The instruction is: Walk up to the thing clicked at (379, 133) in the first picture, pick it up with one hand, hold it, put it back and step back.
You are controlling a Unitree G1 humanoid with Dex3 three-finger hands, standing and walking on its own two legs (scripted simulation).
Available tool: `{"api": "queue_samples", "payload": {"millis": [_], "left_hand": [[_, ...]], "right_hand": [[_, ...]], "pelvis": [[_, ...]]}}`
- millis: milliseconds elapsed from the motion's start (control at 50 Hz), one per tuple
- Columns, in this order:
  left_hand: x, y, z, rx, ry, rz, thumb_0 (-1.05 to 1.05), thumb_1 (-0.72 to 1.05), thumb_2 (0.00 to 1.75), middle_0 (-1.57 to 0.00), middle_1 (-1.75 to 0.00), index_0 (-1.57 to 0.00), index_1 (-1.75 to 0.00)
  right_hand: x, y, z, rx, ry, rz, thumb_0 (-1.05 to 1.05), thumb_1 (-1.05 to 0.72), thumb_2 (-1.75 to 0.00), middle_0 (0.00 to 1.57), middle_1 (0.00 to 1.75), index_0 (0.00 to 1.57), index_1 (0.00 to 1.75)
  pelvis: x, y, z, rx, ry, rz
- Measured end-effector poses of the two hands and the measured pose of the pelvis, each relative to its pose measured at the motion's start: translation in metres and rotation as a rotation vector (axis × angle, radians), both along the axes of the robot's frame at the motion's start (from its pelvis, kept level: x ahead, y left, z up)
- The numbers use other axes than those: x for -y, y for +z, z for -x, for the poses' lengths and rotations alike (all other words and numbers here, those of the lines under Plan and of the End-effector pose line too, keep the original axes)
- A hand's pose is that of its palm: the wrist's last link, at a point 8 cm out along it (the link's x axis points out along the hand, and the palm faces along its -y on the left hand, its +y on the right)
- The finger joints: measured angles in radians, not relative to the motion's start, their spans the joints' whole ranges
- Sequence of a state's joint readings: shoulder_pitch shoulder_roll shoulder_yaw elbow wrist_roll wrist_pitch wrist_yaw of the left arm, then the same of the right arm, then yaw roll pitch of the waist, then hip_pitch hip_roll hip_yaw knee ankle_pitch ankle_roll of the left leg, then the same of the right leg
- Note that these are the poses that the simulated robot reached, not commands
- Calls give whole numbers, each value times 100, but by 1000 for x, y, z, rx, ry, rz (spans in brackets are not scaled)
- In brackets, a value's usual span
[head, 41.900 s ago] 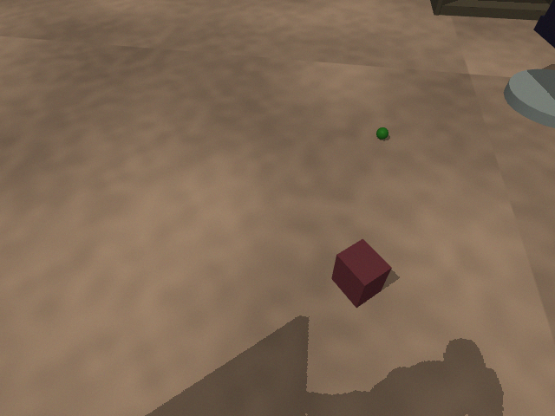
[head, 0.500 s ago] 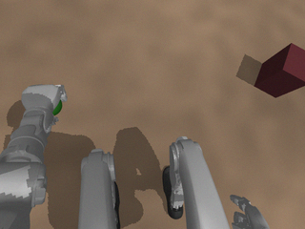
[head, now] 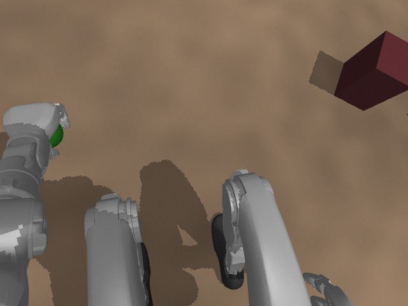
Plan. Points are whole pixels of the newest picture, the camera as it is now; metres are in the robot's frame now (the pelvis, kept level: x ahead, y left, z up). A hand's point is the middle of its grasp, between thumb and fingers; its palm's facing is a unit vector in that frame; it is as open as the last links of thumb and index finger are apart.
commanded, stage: crouch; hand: left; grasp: from above
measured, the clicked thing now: (44, 133) +0.48 +0.27 -0.18
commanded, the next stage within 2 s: lower in 0.24 s
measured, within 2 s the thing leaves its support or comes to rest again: neither
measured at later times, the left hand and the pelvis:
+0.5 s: hand (51, 141) +0.46 +0.27 -0.20, palm faces -0.48 -0.04 -0.88, open 8.1 cm; pelvis +0.00 +0.00 -0.03, yaw -1 degrees
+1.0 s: hand (61, 144) +0.47 +0.27 -0.26, palm faces -0.47 -0.07 -0.88, open 8.1 cm; pelvis +0.00 +0.00 -0.06, yaw -4 degrees
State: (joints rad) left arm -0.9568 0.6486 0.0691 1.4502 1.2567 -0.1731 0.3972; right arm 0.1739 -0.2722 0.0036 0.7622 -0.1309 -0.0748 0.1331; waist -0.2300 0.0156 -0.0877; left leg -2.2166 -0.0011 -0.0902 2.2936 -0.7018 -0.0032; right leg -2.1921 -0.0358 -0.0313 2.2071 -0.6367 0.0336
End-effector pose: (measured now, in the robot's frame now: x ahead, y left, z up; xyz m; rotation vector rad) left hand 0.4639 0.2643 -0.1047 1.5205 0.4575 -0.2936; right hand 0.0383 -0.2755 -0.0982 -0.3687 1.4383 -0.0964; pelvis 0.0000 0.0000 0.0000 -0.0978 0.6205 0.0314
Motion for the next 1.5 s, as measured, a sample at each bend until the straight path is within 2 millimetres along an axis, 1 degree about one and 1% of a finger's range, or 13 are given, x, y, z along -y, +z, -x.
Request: {"api": "queue_samples", "payload": {"millis": [140, 300, 440, 560, 740, 900, 1040, 1280, 1500], "left_hand": [[-1, -13, -2, -1, 1, -2, -1, 12, 59, -63, -78, -79, -76], [-3, -24, -6, 1, 2, 0, -1, 12, 58, -64, -76, -80, -75], [-5, -33, -9, 0, 2, -2, -2, 12, 57, -66, -74, -81, -74], [-5, -51, -7, -30, -1, 8, -2, 11, 56, -67, -73, -82, -73], [-3, -74, -9, -7, -14, 21, -2, 12, 55, -67, -72, -83, -72], [-4, -85, -11, 0, 9, 17, -2, 11, 57, -67, -73, -81, -74], [-4, -98, -15, -12, 25, 33, -2, 12, 57, -65, -73, -81, -74], [-6, -122, -17, -6, 11, 47, -2, 13, 56, -65, -74, -80, -74], [-4, -132, -22, 4, 24, 50, -2, 13, 56, -65, -74, -80, -74]], "right_hand": [[0, -12, 7, -13, 7, -2, 0, -92, -91, 20, 30, 20, 30], [0, -21, 6, -19, 25, -3, 0, -92, -91, 20, 30, 20, 30], [0, -24, 1, -18, 38, 1, 0, -92, -91, 20, 30, 20, 30], [1, -25, 0, -26, 62, 3, 0, -92, -91, 20, 30, 20, 30], [1, -29, 6, -51, 87, 11, 0, -92, -90, 20, 30, 20, 30], [-2, -33, 13, -69, 96, -1, 0, -92, -90, 20, 30, 20, 30], [-4, -34, 17, -71, 118, -1, 0, -91, -90, 20, 30, 20, 30], [-8, -27, 26, -115, 157, 5, 0, -91, -90, 20, 30, 20, 30], [-14, -24, 27, -120, 187, -17, 0, -91, -90, 20, 30, 20, 30]], "pelvis": [[1, -14, 2, 13, -2, 2], [1, -24, 1, 18, -6, 7], [1, -29, -1, 17, -7, 13], [0, -34, -2, 24, -10, 21], [0, -47, -3, 38, -17, 33], [0, -55, -4, 43, -24, 40], [-1, -61, -4, 58, -33, 55], [-4, -68, -5, 76, -43, 79], [-7, -70, -7, 90, -50, 97]]}}
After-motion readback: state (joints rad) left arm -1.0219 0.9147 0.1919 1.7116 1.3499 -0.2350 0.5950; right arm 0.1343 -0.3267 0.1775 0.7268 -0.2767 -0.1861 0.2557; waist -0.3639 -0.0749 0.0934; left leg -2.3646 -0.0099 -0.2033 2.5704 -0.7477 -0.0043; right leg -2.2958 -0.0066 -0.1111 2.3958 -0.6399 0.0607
